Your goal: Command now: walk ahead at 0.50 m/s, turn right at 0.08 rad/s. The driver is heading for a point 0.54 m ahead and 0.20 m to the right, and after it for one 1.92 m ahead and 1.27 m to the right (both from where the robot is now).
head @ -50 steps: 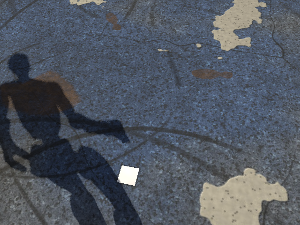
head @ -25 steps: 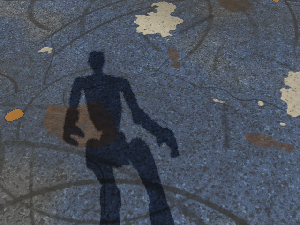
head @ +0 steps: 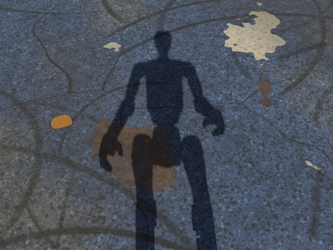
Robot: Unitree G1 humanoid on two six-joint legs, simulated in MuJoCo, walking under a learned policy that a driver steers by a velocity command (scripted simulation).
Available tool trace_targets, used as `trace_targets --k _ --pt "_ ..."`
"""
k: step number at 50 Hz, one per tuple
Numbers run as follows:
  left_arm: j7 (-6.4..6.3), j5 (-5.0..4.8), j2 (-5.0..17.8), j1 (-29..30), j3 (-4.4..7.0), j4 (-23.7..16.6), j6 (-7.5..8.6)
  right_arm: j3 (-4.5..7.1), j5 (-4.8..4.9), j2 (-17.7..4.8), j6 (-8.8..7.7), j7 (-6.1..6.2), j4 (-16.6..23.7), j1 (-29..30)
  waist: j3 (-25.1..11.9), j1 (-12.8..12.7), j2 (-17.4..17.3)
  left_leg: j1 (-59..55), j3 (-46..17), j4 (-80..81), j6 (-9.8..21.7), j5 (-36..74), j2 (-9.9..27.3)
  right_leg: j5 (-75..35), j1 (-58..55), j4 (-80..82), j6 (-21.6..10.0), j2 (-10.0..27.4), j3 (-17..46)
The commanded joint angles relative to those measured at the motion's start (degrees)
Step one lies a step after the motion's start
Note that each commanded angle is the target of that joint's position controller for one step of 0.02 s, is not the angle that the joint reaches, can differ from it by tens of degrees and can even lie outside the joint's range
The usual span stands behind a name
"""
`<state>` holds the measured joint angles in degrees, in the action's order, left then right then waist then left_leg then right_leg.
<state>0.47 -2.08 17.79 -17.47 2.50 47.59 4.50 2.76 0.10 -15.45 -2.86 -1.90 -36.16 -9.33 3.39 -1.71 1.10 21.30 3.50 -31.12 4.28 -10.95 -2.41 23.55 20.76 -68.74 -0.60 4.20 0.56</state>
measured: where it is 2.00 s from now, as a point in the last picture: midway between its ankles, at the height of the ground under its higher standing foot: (208, 228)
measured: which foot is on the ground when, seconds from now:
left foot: down 0.00-0.42, up 0.44-0.84, down 0.86-1.00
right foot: up 0.00-0.42, down 0.44-0.88, up 0.90-1.00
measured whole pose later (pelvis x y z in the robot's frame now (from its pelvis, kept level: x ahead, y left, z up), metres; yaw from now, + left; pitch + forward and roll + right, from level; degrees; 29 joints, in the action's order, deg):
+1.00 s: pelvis +0.51 -0.10 +0.00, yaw -34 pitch +1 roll +0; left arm -2.1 -1.3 18.9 -14.2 4.3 38.6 -2.7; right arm 2.0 -1.4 -14.1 -2.3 0.6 -38.6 -4.1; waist 3.2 -1.8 1.8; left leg 24.5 0.4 -28.5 1.3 -5.6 -0.9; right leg 30.4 25.8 -67.5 3.3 -4.1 5.7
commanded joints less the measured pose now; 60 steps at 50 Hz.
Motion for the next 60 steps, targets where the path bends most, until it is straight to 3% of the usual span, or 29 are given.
trace_targets --k 1,4,8,12,16,19,21,22,23,24,25,26,27,28,31,33,35,39,42,43,44,45,46,47,48,50,52,54,60 --pt "-0.10 0.14 6.37 -0.59 1.80 -3.71 0.00 2.02 -0.72 -5.59 -2.09 0.22 0.96 -3.99 -6.90 1.66 -5.73 -15.48 -16.58 18.47 9.78 11.45 16.27 -7.29 12.99 0.30 0.28 4.54 4.77" --pt "-0.47 0.26 3.84 -0.44 1.61 -3.31 -1.86 2.40 -0.96 -6.04 -3.69 0.46 -1.31 -3.57 -3.60 0.60 -4.10 -11.62 -9.59 22.46 9.33 15.17 15.77 -11.96 14.27 4.07 1.85 4.11 5.73" --pt "-0.08 0.61 2.63 4.55 1.53 -4.75 -1.56 2.49 -1.24 -6.41 -3.77 1.48 -3.51 -4.47 -1.08 2.03 -3.96 -13.99 -1.80 23.91 6.84 16.45 13.87 -24.91 18.22 16.14 2.38 2.71 6.28" --pt "1.29 0.91 0.69 11.73 0.60 -7.24 -1.13 2.87 -0.66 -8.09 -3.25 2.14 -5.64 -6.86 1.55 5.18 -2.93 -17.60 2.49 24.83 5.42 16.90 14.95 -31.05 17.98 27.55 1.22 1.83 2.08" --pt "2.89 0.96 0.63 16.86 0.38 -10.88 -1.07 3.45 0.28 -9.35 -1.38 2.52 -7.95 -9.89 2.84 6.61 -2.76 -27.27 4.39 20.48 4.86 24.13 17.92 -24.46 22.13 32.60 -1.20 0.76 -0.92" --pt "3.64 0.90 2.63 14.15 1.45 -12.27 -1.51 4.00 0.62 -11.57 0.05 3.36 -7.79 -8.43 -1.52 3.40 -5.86 -30.13 6.74 10.68 2.92 49.31 18.22 -15.66 14.31 32.98 -4.35 -3.80 -5.85" --pt "2.99 0.76 7.04 1.41 3.98 -9.98 -1.88 4.00 0.93 -12.38 0.80 3.97 -7.33 -6.73 -8.88 -4.20 -5.98 -25.01 8.57 -7.66 0.58 56.12 16.05 -15.38 -4.03 35.97 -7.91 -8.17 -6.99" --pt "1.83 0.73 11.28 -7.55 5.80 -8.23 -2.45 3.26 0.41 -10.98 0.28 4.20 -6.56 -7.07 -14.08 -8.34 -1.18 -12.16 8.53 -24.11 -1.82 40.14 13.43 -17.07 -21.44 38.39 -11.07 -3.67 2.37" --pt "1.38 0.33 16.77 -6.70 6.64 -8.50 -2.12 0.46 -1.49 -2.05 -1.36 2.87 -3.85 -13.60 -18.84 -1.07 14.00 15.10 3.79 -45.11 -5.76 -18.48 0.82 -9.47 -41.69 41.75 -22.54 11.66 34.81" --pt "1.44 0.75 12.01 -8.46 5.26 -9.81 -1.41 0.81 0.23 -6.19 -3.74 1.85 -3.53 -8.08 -25.52 -5.41 7.22 21.75 -9.36 -51.18 -4.77 -22.94 -0.30 -4.45 -45.64 49.60 -24.35 14.67 47.16" --pt "1.42 1.24 9.33 -6.32 4.49 -9.63 -0.91 1.51 2.35 -8.90 -4.98 1.29 -1.46 -2.12 -17.34 -6.17 4.55 25.74 -10.23 -49.49 -3.40 -17.50 2.79 -7.75 -40.25 51.35 -21.08 13.08 38.44" --pt "1.35 0.99 8.09 -2.58 4.11 -10.08 -0.66 1.17 1.88 -8.32 -5.65 1.49 -0.97 -0.91 -11.79 -3.43 -0.28 24.34 -9.70 -44.08 -2.84 -12.66 5.28 -12.89 -31.62 51.51 -19.04 10.63 31.66" --pt "1.26 0.92 6.35 1.20 3.57 -10.83 -0.68 1.48 0.32 -8.49 -5.67 1.86 -1.45 -0.64 -7.99 -0.99 -2.12 21.24 -9.12 -38.87 -3.38 -10.44 6.93 -19.34 -23.82 52.22 -17.73 8.42 26.56" --pt "0.95 1.70 5.23 3.18 3.09 -11.85 -0.60 1.85 -0.31 -8.88 -5.10 1.90 -1.60 -1.82 -7.02 0.99 -0.65 17.09 -9.45 -36.64 -4.00 -8.68 8.00 -24.33 -18.52 53.47 -17.57 7.03 23.69" --pt "0.17 1.64 6.49 4.54 3.36 -12.25 -0.51 1.58 -1.02 -7.16 -3.17 2.09 -1.67 -3.05 -4.58 3.03 0.13 13.41 -7.32 -29.16 -7.14 -6.62 7.94 -35.23 -9.60 55.28 -17.51 4.94 18.30" --pt "-0.77 1.68 8.49 4.21 3.97 -11.73 -0.98 0.88 -1.40 -5.49 -2.61 2.48 -0.58 0.32 -3.10 2.58 0.52 10.93 -5.46 -20.22 -8.93 -1.37 5.91 -44.78 -4.52 53.76 -15.53 1.94 12.90" --pt "-1.55 1.12 8.99 2.83 4.30 -10.95 -2.11 0.28 -1.41 -4.12 -2.67 2.33 -0.13 3.75 -4.85 0.83 2.57 5.88 -4.36 -10.63 -9.33 8.15 2.79 -45.35 -2.56 50.94 -12.12 -1.66 9.50" --pt "-2.33 0.61 8.43 -0.12 4.33 -9.78 -4.05 0.89 -0.24 -5.83 -2.45 1.60 0.96 7.80 -7.49 -0.90 4.92 2.48 -6.87 -0.20 -8.69 13.67 -0.31 -34.86 -6.95 46.02 -8.94 -0.74 15.58" --pt "-2.86 0.88 7.03 3.26 4.14 -11.17 -4.52 2.21 -0.67 -8.23 -3.07 1.44 0.00 3.66 -8.26 2.46 6.34 -1.25 -8.83 5.11 -5.98 13.10 0.92 -30.92 -10.37 38.18 -6.72 -0.29 21.16" --pt "-2.79 1.03 5.41 3.98 3.69 -11.95 -4.43 2.55 -1.35 -9.05 -3.50 1.71 -0.50 0.91 -10.10 3.88 5.05 -7.26 -8.93 8.49 -4.22 19.61 3.27 -28.27 -9.37 32.35 -4.71 -3.16 20.07" --pt "-2.68 2.08 1.89 2.63 2.49 -13.30 -4.22 3.00 -2.41 -12.08 -3.50 2.32 -0.24 -2.92 -16.65 4.31 -3.30 -20.20 -18.14 6.30 -0.30 36.85 14.48 -10.89 -2.99 18.04 -1.91 -7.64 15.10" --pt "-2.24 1.46 0.02 -10.14 1.73 -12.73 -4.10 2.97 -3.42 -13.24 -2.42 2.37 -0.28 -3.06 -23.71 -1.50 -18.12 -33.96 -36.98 5.55 11.38 46.72 28.81 21.10 9.84 4.34 0.96 -13.89 11.82" --pt "-2.02 0.86 6.79 -12.01 2.91 -10.78 -4.67 2.98 -1.29 -10.81 -1.33 2.29 0.13 -1.38 -23.62 -1.10 -14.68 -30.58 -41.63 7.83 13.24 28.60 29.78 16.41 13.62 -3.04 2.81 -8.25 10.65" --pt "-2.33 0.43 10.08 -5.20 4.06 -10.90 -5.73 1.93 -0.99 -6.96 -0.59 2.64 1.41 0.65 -16.95 1.43 -9.39 -25.16 -32.91 9.15 10.43 18.55 24.77 11.40 15.68 -5.73 4.22 -6.31 8.47" --pt "-2.83 0.53 10.08 -1.71 4.33 -11.43 -6.90 1.31 -1.31 -5.64 0.34 2.83 1.48 2.75 -13.45 1.48 -6.26 -19.50 -26.94 10.61 8.14 11.14 21.26 7.61 15.72 -5.27 4.92 -4.93 6.85" --pt "-3.05 0.74 8.00 -0.24 4.10 -12.63 -8.36 1.33 -1.58 -6.74 1.37 3.26 1.17 5.96 -7.41 0.36 -8.86 -8.46 -18.68 14.32 7.20 6.77 16.94 3.50 12.09 -2.53 5.63 -3.36 4.48" --pt "-3.04 0.91 5.19 -0.69 3.47 -12.95 -8.33 1.67 -1.95 -7.02 1.48 3.61 0.40 5.61 -7.14 0.51 -9.87 -6.80 -13.18 15.76 7.90 9.54 15.32 1.83 9.29 2.24 5.58 -3.44 1.99" --pt "-2.89 1.27 4.29 0.99 3.09 -13.81 -8.00 2.01 -1.58 -7.50 1.53 3.86 -0.38 4.73 -8.78 1.39 -9.19 -9.59 -11.81 15.74 9.66 13.17 17.38 0.81 9.08 6.72 5.43 -2.09 1.70" --pt "-1.29 1.34 4.64 4.00 2.84 -15.36 -8.03 3.13 -0.62 -10.17 2.67 3.38 -1.55 5.99 -9.51 2.18 -9.47 -9.75 -6.90 15.99 9.67 9.98 19.69 -3.00 1.66 20.46 3.26 -0.79 -1.16"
